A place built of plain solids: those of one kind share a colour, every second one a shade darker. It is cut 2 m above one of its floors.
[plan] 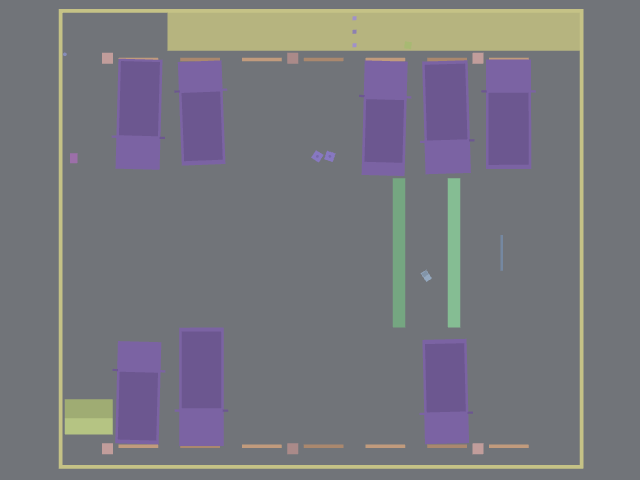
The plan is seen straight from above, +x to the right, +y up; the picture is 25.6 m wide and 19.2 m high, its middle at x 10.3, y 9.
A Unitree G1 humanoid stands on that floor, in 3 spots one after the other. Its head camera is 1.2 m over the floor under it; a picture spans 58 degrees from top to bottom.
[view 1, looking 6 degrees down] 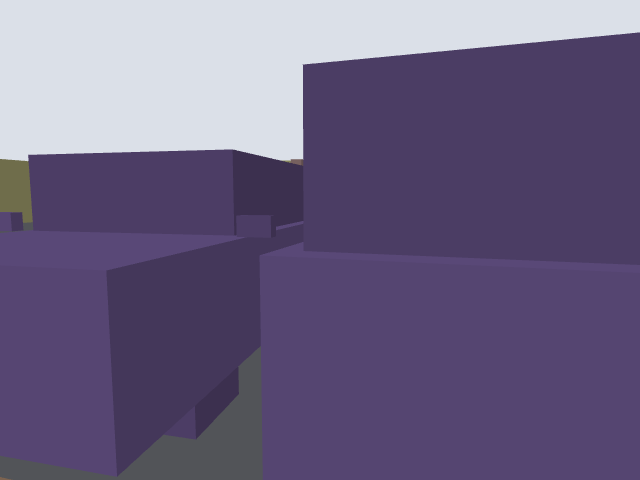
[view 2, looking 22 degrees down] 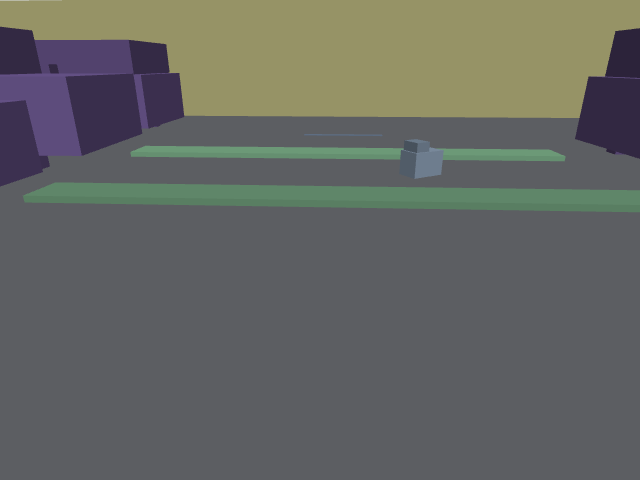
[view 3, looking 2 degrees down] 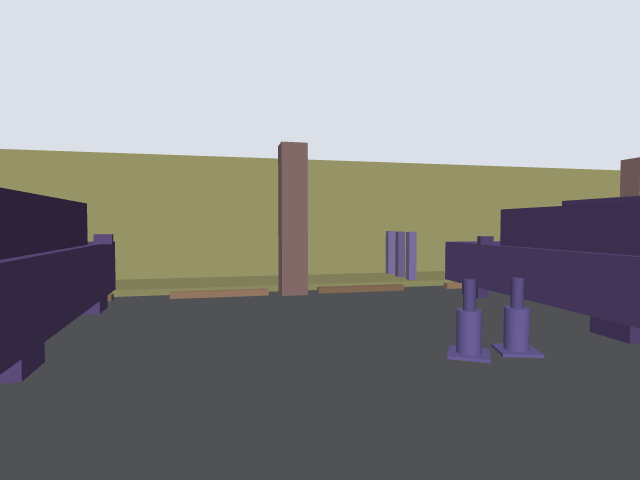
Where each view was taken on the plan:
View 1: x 3.50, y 17.33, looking -74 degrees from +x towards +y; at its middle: car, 1.27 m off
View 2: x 9.45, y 8.48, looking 3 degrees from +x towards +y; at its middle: ground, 3.20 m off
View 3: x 7.97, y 8.81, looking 77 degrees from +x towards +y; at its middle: wall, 9.53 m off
